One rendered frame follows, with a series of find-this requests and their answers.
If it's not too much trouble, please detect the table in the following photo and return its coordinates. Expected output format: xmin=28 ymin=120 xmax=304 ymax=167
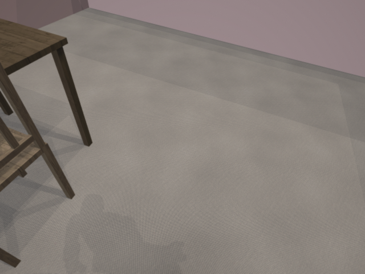
xmin=0 ymin=19 xmax=92 ymax=146

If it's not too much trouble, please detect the chair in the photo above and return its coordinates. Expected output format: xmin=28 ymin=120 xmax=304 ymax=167
xmin=0 ymin=63 xmax=75 ymax=267

